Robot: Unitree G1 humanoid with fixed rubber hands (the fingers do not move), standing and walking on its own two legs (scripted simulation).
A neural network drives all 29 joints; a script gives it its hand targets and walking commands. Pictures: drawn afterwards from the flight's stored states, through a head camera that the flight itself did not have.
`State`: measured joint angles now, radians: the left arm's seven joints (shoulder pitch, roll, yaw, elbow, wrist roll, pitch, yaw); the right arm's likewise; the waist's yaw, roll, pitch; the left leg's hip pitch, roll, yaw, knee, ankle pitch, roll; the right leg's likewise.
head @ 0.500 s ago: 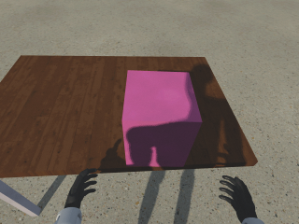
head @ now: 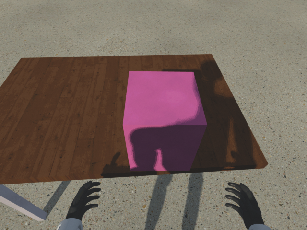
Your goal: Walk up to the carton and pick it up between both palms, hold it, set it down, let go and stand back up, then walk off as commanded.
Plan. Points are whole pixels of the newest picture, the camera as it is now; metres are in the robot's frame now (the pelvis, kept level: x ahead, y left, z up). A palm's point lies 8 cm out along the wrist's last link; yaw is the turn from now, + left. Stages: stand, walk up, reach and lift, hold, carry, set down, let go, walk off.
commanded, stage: set down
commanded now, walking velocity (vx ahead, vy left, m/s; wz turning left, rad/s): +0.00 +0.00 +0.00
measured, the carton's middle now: (160, 123) +0.44 +0.04 +0.00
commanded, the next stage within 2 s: let go in 0.46 s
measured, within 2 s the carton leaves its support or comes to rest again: neither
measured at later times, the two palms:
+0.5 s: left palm (76, 222) +0.15 +0.23 -0.07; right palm (250, 228) +0.18 -0.21 -0.07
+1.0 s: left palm (73, 220) +0.15 +0.24 -0.08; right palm out of the picture +0.17 -0.23 -0.09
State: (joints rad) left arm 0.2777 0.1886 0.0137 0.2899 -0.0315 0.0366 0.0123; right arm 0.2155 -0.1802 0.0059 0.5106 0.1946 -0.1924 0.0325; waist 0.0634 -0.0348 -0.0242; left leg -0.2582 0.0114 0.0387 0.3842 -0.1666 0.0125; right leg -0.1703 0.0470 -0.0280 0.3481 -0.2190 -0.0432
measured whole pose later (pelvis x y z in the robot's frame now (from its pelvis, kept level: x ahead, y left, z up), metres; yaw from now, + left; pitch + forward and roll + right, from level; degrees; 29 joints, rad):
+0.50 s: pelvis +0.01 +0.00 +0.00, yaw +0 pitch +3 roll +0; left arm 0.26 0.20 0.01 0.40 -0.03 0.09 0.00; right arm 0.22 -0.18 0.01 0.61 0.12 -0.18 0.02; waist 0.06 -0.02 0.00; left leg -0.26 0.01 0.04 0.38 -0.18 0.01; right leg -0.17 0.05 -0.03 0.35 -0.23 -0.04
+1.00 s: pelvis +0.01 +0.00 +0.00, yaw +0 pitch +3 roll +0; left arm 0.24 0.23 0.01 0.48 -0.03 0.06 -0.01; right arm 0.22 -0.21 0.01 0.69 0.06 -0.16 0.01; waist 0.06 -0.01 -0.01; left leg -0.26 0.01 0.04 0.39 -0.18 0.01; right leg -0.17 0.05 -0.03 0.35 -0.24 -0.04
